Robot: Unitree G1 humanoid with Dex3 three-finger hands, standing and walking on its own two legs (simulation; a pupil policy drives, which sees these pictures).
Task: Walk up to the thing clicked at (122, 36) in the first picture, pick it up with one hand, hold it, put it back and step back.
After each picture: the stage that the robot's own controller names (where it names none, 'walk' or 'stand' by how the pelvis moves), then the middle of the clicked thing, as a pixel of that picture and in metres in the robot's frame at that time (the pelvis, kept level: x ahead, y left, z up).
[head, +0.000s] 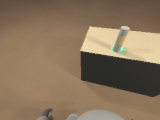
stand; (120, 40) +0.74 -0.24 +0.03
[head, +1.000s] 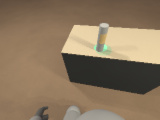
rise first; (101, 39) +0.68 -0.04 +0.06
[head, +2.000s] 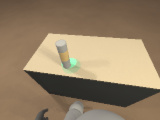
stand; (64, 56) +0.45 +0.25 +0.05
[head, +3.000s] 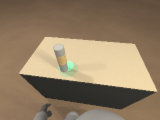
stand; (61, 59) +0.44 +0.24 +0.03
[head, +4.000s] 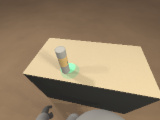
stand; (63, 61) +0.44 +0.23 +0.03
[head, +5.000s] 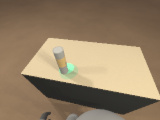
stand; (61, 62) +0.43 +0.24 +0.03
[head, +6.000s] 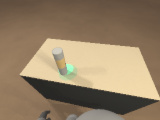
stand; (60, 63) +0.42 +0.25 +0.03
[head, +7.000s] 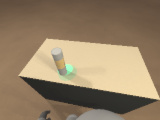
stand; (60, 63) +0.41 +0.25 +0.03
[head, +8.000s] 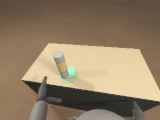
rise first; (62, 66) +0.40 +0.25 +0.03
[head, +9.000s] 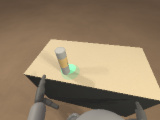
go down; (63, 62) +0.42 +0.25 +0.03
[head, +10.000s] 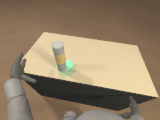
go down; (60, 58) +0.43 +0.23 +0.05
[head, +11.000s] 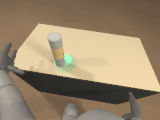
go down; (58, 52) +0.43 +0.23 +0.09
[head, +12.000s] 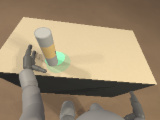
close in; (49, 50) +0.42 +0.24 +0.11
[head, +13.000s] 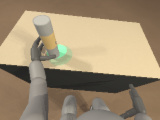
close; (49, 41) +0.46 +0.23 +0.13
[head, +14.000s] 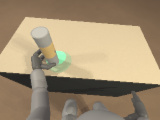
lift; (48, 50) +0.41 +0.24 +0.12
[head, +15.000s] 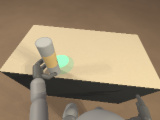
lift; (50, 60) +0.35 +0.24 +0.12
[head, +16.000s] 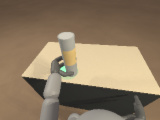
hold; (69, 57) +0.32 +0.14 +0.22
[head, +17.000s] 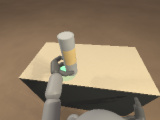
hold; (69, 57) +0.32 +0.14 +0.22
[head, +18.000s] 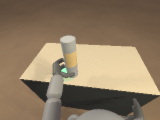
hold; (70, 59) +0.33 +0.13 +0.19
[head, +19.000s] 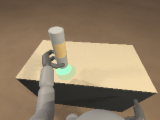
crouch; (60, 50) +0.38 +0.19 +0.20
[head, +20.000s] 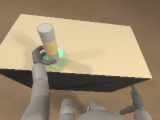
lower; (50, 47) +0.45 +0.22 +0.10
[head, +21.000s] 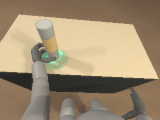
lower; (50, 44) +0.46 +0.22 +0.12
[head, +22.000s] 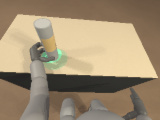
lower; (49, 44) +0.46 +0.22 +0.13
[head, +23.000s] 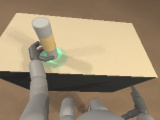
lower; (48, 43) +0.46 +0.22 +0.13
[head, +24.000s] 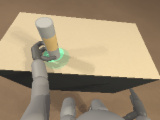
loosen; (50, 43) +0.46 +0.22 +0.13
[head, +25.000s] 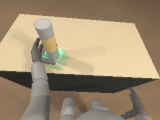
withdraw; (49, 44) +0.46 +0.22 +0.12
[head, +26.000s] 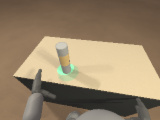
sink last; (64, 59) +0.41 +0.21 +0.09
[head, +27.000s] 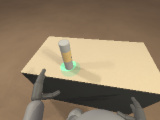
stand; (66, 56) +0.45 +0.22 +0.09
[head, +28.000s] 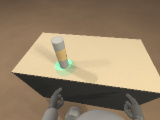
stand; (61, 54) +0.44 +0.23 +0.10
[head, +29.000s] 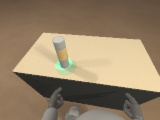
stand; (62, 54) +0.44 +0.22 +0.10
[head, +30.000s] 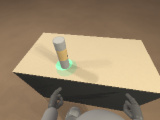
stand; (62, 54) +0.44 +0.22 +0.10
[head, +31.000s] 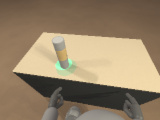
stand; (62, 54) +0.44 +0.22 +0.10
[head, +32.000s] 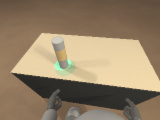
stand; (61, 55) +0.44 +0.22 +0.10
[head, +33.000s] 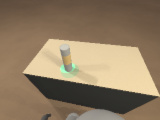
stand; (66, 59) +0.46 +0.21 +0.03
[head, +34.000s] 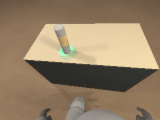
walk; (63, 41) +0.57 +0.25 +0.07
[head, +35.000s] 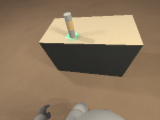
walk; (70, 26) +0.85 +0.26 +0.04
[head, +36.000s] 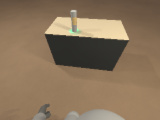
stand; (74, 22) +1.08 +0.26 +0.04
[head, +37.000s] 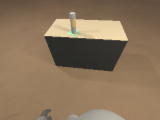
stand; (73, 23) +1.07 +0.26 +0.03
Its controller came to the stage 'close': yes
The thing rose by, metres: 0.19
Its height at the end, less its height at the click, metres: +0.00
